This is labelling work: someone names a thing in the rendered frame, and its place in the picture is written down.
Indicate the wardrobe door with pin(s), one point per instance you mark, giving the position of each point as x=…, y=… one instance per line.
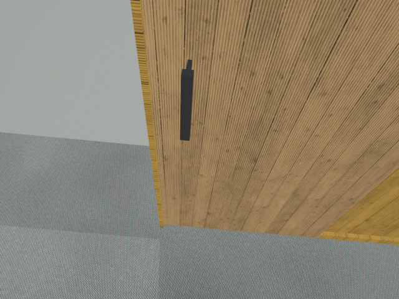
x=295, y=109
x=375, y=214

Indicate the handle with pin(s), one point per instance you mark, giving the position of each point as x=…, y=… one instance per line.
x=186, y=101

